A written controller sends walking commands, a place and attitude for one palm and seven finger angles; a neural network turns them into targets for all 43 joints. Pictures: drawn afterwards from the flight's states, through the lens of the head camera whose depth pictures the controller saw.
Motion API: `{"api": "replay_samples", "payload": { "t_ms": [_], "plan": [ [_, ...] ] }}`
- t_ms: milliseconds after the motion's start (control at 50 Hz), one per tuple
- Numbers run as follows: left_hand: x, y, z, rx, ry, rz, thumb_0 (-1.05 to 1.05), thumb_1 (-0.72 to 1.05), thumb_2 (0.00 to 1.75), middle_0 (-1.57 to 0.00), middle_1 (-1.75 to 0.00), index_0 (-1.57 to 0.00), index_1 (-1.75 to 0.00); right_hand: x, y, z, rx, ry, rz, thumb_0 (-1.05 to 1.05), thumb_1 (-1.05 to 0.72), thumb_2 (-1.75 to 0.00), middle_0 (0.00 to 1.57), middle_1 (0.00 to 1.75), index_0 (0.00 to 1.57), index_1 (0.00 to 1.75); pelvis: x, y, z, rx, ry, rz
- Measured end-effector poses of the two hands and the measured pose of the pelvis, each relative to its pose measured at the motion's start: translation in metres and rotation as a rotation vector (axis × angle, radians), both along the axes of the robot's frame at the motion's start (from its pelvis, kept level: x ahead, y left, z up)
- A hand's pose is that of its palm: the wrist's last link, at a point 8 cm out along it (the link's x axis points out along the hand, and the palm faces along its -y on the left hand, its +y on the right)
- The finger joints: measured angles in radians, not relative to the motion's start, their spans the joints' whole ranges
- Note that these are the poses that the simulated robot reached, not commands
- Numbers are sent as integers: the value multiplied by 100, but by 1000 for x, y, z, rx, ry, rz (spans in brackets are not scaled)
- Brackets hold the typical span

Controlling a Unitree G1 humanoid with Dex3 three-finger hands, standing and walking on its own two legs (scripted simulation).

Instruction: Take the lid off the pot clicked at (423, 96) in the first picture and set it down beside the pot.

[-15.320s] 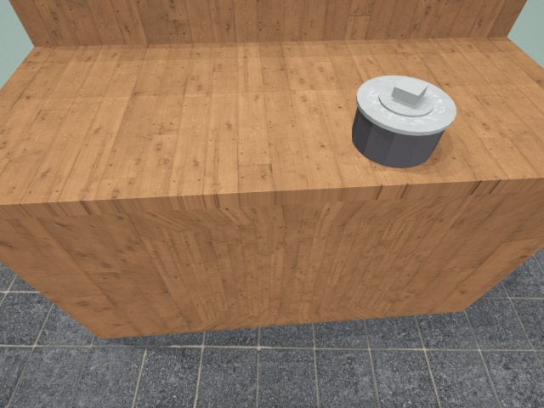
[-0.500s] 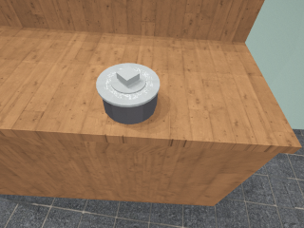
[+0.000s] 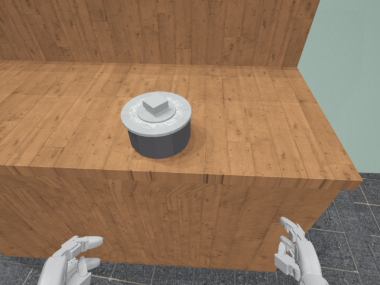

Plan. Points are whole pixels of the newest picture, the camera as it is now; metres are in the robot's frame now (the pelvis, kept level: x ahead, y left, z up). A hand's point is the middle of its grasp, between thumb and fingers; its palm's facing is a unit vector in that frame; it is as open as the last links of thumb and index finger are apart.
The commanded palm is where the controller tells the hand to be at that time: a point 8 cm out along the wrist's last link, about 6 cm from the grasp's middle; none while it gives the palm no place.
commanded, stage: lift the closed hand beside the body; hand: left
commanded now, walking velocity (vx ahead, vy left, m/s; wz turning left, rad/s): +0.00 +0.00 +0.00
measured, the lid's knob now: (155, 103) +0.49 +0.13 +0.15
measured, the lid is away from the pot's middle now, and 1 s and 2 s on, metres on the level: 0.00 0.00 0.00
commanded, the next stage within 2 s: raise the hand higher, near the body in 0.26 s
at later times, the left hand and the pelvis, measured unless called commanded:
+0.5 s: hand (62, 251) +0.16 +0.23 +0.08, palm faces +0.30 -0.85 -0.44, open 3.1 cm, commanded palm +0.10 +0.26 +0.12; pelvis +0.02 -0.01 +0.00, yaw +0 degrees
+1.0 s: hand (57, 214) +0.19 +0.23 +0.15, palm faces +0.34 -0.83 -0.44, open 3.1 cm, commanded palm +0.13 +0.26 +0.18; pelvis +0.03 +0.00 +0.00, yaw +0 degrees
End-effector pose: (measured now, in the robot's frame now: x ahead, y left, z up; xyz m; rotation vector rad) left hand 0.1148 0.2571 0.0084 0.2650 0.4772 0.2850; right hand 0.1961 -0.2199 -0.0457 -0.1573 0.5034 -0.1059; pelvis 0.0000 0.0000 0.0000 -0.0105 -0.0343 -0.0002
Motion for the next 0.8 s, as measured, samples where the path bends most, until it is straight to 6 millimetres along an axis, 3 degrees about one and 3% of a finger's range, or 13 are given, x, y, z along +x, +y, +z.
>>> {"api": "replay_samples", "payload": {
  "t_ms": [140, 320, 500, 800],
  "plan": [
    [-19, 5, 27, 41, -83, 65, 2, 90, 89, -93, -109, -93, -109, 15, -3, 5, -62, -11, 68, 1, -90, -90, 20, 30, 20, 30, -1, -9, 0, -9, -12, 23],
    [-10, 7, 65, 120, -186, 46, 2, 90, 89, -122, -140, -121, -141, 3, 3, -16, -29, 70, 58, 1, -90, -90, 20, 30, 20, 30, 8, -12, 2, -4, -30, 17],
    [5, 10, 101, 216, -268, -14, 2, 90, 89, -129, -148, -129, -149, 1, 7, -25, 11, 98, 30, 1, -90, -90, 20, 30, 20, 30, 18, -9, 2, 3, -27, 0],
    [24, 8, 137, 265, -423, -55, 2, 90, 89, -130, -150, -130, -150, 28, 9, -12, -13, 31, 51, 1, -90, -90, 20, 30, 20, 30, 25, -4, 2, 4, -25, -4]
  ]
}}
